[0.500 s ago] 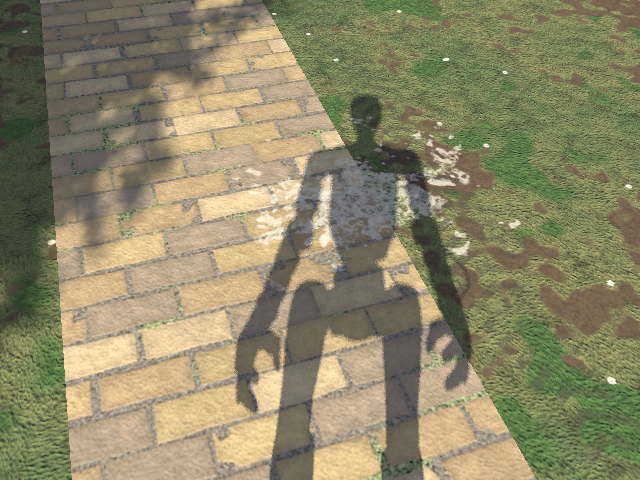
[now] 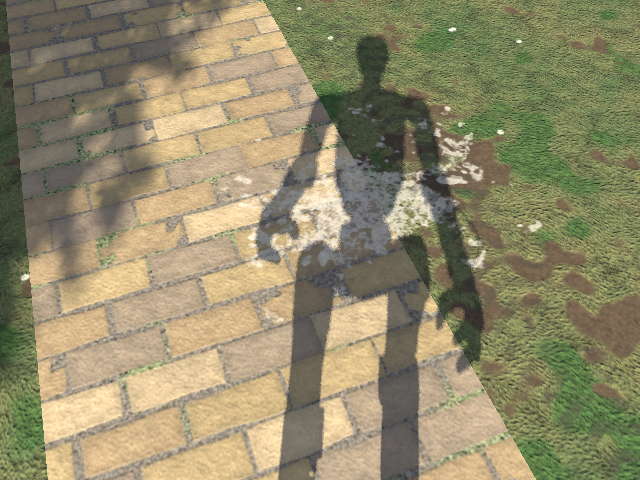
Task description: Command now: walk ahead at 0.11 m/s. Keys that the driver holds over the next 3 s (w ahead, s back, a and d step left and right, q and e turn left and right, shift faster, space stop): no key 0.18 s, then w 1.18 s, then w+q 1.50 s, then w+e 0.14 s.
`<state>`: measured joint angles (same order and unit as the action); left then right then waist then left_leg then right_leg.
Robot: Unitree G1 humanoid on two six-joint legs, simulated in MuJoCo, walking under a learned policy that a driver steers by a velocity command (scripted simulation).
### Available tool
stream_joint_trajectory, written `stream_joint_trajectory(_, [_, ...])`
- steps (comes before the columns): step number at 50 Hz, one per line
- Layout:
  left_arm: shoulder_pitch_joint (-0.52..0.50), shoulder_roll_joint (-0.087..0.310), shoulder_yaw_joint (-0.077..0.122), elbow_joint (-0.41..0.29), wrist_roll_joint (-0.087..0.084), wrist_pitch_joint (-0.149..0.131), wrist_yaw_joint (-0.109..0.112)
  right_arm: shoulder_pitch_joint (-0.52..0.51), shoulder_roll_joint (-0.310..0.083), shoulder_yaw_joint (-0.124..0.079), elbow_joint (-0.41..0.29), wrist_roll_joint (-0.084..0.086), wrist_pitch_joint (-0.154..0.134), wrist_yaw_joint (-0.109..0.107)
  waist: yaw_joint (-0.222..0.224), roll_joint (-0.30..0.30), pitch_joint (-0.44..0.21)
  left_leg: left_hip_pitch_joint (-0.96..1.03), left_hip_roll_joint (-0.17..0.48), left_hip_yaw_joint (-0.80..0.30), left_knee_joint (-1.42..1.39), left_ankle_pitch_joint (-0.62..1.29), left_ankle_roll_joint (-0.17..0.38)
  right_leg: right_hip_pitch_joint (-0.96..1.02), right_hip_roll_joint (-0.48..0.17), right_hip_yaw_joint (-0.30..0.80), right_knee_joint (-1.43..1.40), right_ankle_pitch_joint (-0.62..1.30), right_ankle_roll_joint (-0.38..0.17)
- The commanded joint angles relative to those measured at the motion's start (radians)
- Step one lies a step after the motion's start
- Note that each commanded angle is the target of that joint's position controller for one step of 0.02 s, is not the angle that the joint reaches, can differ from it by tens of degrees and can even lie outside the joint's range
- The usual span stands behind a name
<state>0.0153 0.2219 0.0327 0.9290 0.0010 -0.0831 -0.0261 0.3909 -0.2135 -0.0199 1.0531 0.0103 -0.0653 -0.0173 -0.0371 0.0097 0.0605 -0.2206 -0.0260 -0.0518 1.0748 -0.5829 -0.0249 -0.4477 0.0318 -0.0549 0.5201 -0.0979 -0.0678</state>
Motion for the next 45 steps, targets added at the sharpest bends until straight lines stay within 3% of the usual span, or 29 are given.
stream_joint_trajectory(1, [0.040, 0.072, 0.004, -0.013, -0.004, 0.001, 0.004, 0.056, -0.082, -0.030, -0.032, -0.001, 0.016, -0.021, 0.022, -0.026, -0.147, -0.217, 0.091, -0.026, 0.108, 0.056, -0.023, 0.255, -0.291, 0.285, -0.213, 0.387, -0.199])
stream_joint_trajectory(3, [0.018, 0.083, 0.006, 0.006, 0.022, 0.005, 0.006, 0.084, -0.041, -0.028, -0.032, -0.007, 0.044, -0.036, -0.021, -0.080, -0.116, -0.078, 0.101, -0.002, -0.054, 0.095, -0.024, 0.090, -0.233, 0.202, -0.258, 0.283, -0.171])
stream_joint_trajectory(5, [0.030, 0.099, 0.009, 0.016, 0.035, 0.007, 0.017, 0.066, -0.025, -0.025, -0.040, -0.009, 0.057, -0.050, -0.024, -0.112, -0.125, -0.033, 0.093, 0.017, -0.214, 0.094, -0.026, 0.060, -0.220, 0.179, -0.270, 0.235, -0.182])
stream_joint_trajectory(7, [0.038, 0.119, 0.014, 0.017, 0.024, 0.016, 0.028, 0.031, -0.043, -0.028, -0.046, -0.012, 0.072, -0.051, -0.014, -0.109, -0.157, 0.019, 0.091, 0.028, -0.338, 0.208, -0.018, 0.062, -0.227, 0.200, -0.291, 0.025, -0.176])
stream_joint_trajectory(9, [0.020, 0.124, 0.014, 0.018, 0.003, 0.031, 0.035, 0.020, -0.049, -0.032, -0.039, -0.019, 0.083, -0.042, -0.031, -0.108, -0.135, 0.113, 0.073, 0.055, -0.465, 0.373, 0.000, -0.007, -0.204, 0.194, -0.314, -0.281, -0.132])
stream_joint_trajectory(11, [0.063, 0.124, 0.016, 0.041, -0.013, 0.042, 0.041, 0.021, -0.067, -0.039, -0.037, -0.037, 0.086, -0.035, -0.032, -0.123, -0.085, 0.133, 0.052, 0.089, -0.485, 0.287, 0.035, -0.070, -0.171, 0.205, -0.345, -0.583, -0.065])
stream_joint_trajectory(12, [0.070, 0.143, 0.024, 0.038, -0.020, 0.048, 0.044, 0.014, -0.090, -0.042, -0.047, -0.032, 0.081, -0.037, -0.026, -0.111, -0.034, 0.074, 0.066, 0.074, -0.539, 0.167, 0.067, -0.071, -0.160, 0.213, -0.324, -0.637, -0.046])
stream_joint_trajectory(13, [0.070, 0.142, 0.028, 0.027, -0.029, 0.053, 0.052, 0.012, -0.145, -0.055, -0.042, -0.023, 0.073, -0.039, -0.017, -0.021, 0.017, -0.031, 0.094, 0.024, -0.625, 0.000, 0.110, -0.051, -0.122, 0.160, -0.280, -0.649, -0.025])
stream_joint_trajectory(14, [0.060, 0.129, 0.027, 0.014, -0.034, 0.047, 0.058, 0.016, -0.160, -0.063, -0.034, -0.015, 0.058, -0.040, -0.019, 0.081, 0.053, -0.097, 0.133, -0.063, -0.738, -0.124, 0.149, -0.030, -0.064, 0.083, -0.168, -0.587, -0.002])
stream_joint_trajectory(15, [0.042, 0.105, 0.026, -0.001, -0.034, 0.033, 0.059, 0.050, -0.173, -0.070, -0.020, -0.011, 0.040, -0.039, -0.031, 0.206, 0.049, -0.070, 0.218, -0.203, -0.875, -0.210, 0.193, -0.047, -0.002, 0.004, 0.016, -0.461, 0.025])
stream_joint_trajectory(16, [0.036, 0.085, 0.025, -0.005, -0.029, 0.021, 0.055, 0.037, -0.198, -0.082, -0.021, -0.007, 0.020, -0.037, -0.031, 0.303, 0.057, -0.007, 0.320, -0.368, -0.963, -0.177, 0.228, -0.109, 0.026, -0.017, 0.204, -0.321, 0.022])
stream_joint_trajectory(17, [0.053, 0.116, 0.040, 0.007, -0.022, 0.012, 0.048, 0.039, -0.169, -0.081, -0.024, -0.011, 0.001, -0.036, -0.027, 0.254, 0.042, 0.066, 0.353, -0.416, -0.965, -0.087, 0.244, -0.200, -0.010, 0.038, 0.339, -0.339, 0.012])
stream_joint_trajectory(19, [0.094, 0.087, 0.041, 0.026, -0.028, -0.004, 0.031, 0.032, -0.128, -0.073, -0.027, 0.003, -0.026, -0.027, 0.002, 0.156, 0.009, 0.173, 0.343, -0.372, -0.919, 0.047, 0.235, -0.297, -0.062, 0.080, 0.399, -0.306, -0.007])
stream_joint_trajectory(20, [0.068, 0.076, 0.038, 0.020, -0.031, -0.013, 0.025, 0.024, -0.118, -0.071, -0.030, 0.012, -0.028, -0.023, 0.000, 0.127, 0.005, 0.195, 0.319, -0.314, -0.917, 0.115, 0.212, -0.293, -0.073, 0.070, 0.332, -0.275, -0.005])
stream_joint_trajectory(23, [-0.018, 0.041, 0.024, 0.000, -0.026, -0.023, 0.017, 0.025, -0.143, -0.080, -0.034, 0.005, -0.022, -0.017, -0.019, 0.136, -0.023, 0.127, 0.254, -0.177, -0.907, 0.243, 0.187, -0.115, -0.049, 0.002, 0.146, -0.214, 0.019])
stream_joint_trajectory(25, [-0.005, 0.050, 0.021, 0.004, -0.031, -0.015, 0.012, 0.039, -0.175, -0.089, -0.030, 0.012, -0.017, -0.012, -0.012, 0.153, -0.021, 0.054, 0.247, -0.145, -0.892, 0.232, 0.197, 0.016, -0.026, -0.030, 0.053, -0.197, 0.027])
stream_joint_trajectory(27, [0.059, 0.071, 0.027, 0.029, -0.035, -0.005, 0.014, 0.033, -0.183, -0.093, -0.030, 0.024, -0.013, -0.008, 0.025, 0.136, -0.025, -0.031, 0.239, -0.129, -0.848, 0.225, 0.186, 0.176, -0.008, -0.045, -0.035, -0.111, 0.025])
stream_joint_trajectory(29, [0.222, 0.121, 0.051, 0.078, -0.042, 0.003, 0.027, -0.003, -0.161, -0.085, -0.042, 0.019, -0.016, -0.008, 0.107, 0.100, -0.075, -0.141, 0.205, -0.086, -0.718, 0.302, 0.145, 0.408, -0.025, -0.009, -0.064, -0.109, -0.001])
stream_joint_trajectory(30, [0.365, 0.197, 0.075, 0.106, -0.037, 0.002, 0.038, -0.048, -0.106, -0.070, -0.065, 0.007, -0.022, -0.004, 0.171, -0.048, -0.142, -0.272, 0.125, 0.021, -0.411, 0.337, 0.087, 0.587, -0.188, 0.207, -0.139, -0.190, -0.057])
stream_joint_trajectory(31, [0.481, 0.320, 0.101, 0.123, -0.027, 0.005, 0.035, -0.038, -0.010, -0.046, -0.115, 0.005, -0.048, -0.007, 0.183, -0.337, -0.213, -0.553, 0.012, 0.109, -0.084, 0.102, 0.040, 0.768, -0.421, 0.617, -0.283, -0.322, -0.210])
stream_joint_trajectory(32, [0.457, 0.259, 0.080, 0.126, -0.015, -0.010, 0.028, -0.079, -0.088, -0.062, -0.123, 0.020, -0.064, -0.006, 0.170, -0.238, -0.168, -0.660, 0.062, 0.000, 0.128, 0.040, 0.051, 0.709, -0.456, 0.737, -0.313, -0.438, -0.260])
stream_joint_trajectory(33, [0.365, 0.182, 0.057, 0.096, -0.014, -0.020, 0.023, -0.111, -0.127, -0.071, -0.133, 0.035, -0.073, 0.004, 0.134, -0.170, -0.082, -0.720, 0.113, -0.023, 0.181, 0.136, 0.082, 0.642, -0.411, 0.631, -0.317, -0.429, -0.221])
stream_joint_trajectory(34, [0.299, 0.142, 0.044, 0.074, -0.009, -0.027, 0.015, -0.117, -0.120, -0.071, -0.126, 0.033, -0.074, 0.006, 0.105, -0.126, -0.047, -0.696, 0.144, -0.009, 0.170, 0.232, 0.091, 0.571, -0.356, 0.513, -0.329, -0.336, -0.186])
stream_joint_trajectory(35, [0.259, 0.125, 0.036, 0.061, -0.008, -0.026, 0.008, -0.121, -0.113, -0.074, -0.124, 0.020, -0.072, 0.003, 0.083, -0.096, -0.018, -0.667, 0.164, -0.005, 0.117, 0.300, 0.090, 0.504, -0.324, 0.430, -0.344, -0.219, -0.165])
stream_joint_trajectory(36, [0.255, 0.102, 0.027, 0.063, -0.006, -0.023, 0.007, -0.124, -0.107, -0.078, -0.126, 0.013, -0.066, 0.003, 0.065, -0.092, -0.008, -0.617, 0.179, -0.001, 0.070, 0.341, 0.086, 0.454, -0.294, 0.353, -0.357, -0.100, -0.144])
stream_joint_trajectory(37, [0.273, 0.092, 0.023, 0.070, -0.003, -0.018, 0.010, -0.120, -0.090, -0.077, -0.126, 0.014, -0.059, 0.005, 0.054, -0.101, -0.010, -0.579, 0.180, 0.012, 0.029, 0.364, 0.079, 0.425, -0.275, 0.300, -0.366, -0.009, -0.136])
stream_joint_trajectory(39, [0.311, 0.117, 0.027, 0.083, -0.002, -0.013, 0.023, -0.159, -0.070, -0.073, -0.145, 0.008, -0.049, 0.008, 0.049, -0.088, -0.003, -0.566, 0.168, 0.038, -0.063, 0.418, 0.055, 0.399, -0.260, 0.234, -0.376, 0.122, -0.144])
stream_joint_trajectory(42, [0.324, 0.147, 0.032, 0.080, -0.005, -0.010, 0.038, -0.309, -0.037, -0.053, -0.202, 0.004, -0.045, 0.019, 0.068, -0.075, 0.027, -0.491, 0.135, 0.066, -0.319, 0.563, 0.039, 0.327, -0.228, 0.154, -0.400, 0.152, -0.132])
stream_joint_trajectory(45, [0.378, 0.165, 0.039, 0.094, -0.016, -0.014, 0.041, -0.418, -0.043, -0.041, -0.236, 0.012, -0.042, 0.036, 0.095, -0.079, 0.043, -0.402, 0.097, 0.092, -0.463, 0.653, 0.045, 0.322, -0.231, 0.125, -0.418, 0.115, -0.124])
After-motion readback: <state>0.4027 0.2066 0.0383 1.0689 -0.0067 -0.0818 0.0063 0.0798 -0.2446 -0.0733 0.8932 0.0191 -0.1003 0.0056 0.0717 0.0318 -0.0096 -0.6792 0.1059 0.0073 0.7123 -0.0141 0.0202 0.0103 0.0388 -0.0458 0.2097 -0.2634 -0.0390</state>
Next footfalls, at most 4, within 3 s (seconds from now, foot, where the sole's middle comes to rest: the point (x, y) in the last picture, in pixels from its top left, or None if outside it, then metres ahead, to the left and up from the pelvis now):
0.24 left None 0.11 0.14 -0.76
0.60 right None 0.22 -0.13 -0.76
1.06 left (280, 420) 0.57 0.10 -0.76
1.60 right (382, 296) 0.87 -0.14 -0.76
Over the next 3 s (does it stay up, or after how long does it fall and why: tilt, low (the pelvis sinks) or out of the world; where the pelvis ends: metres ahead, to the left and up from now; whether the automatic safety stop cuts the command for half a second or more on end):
stays up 1.37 0.27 0.02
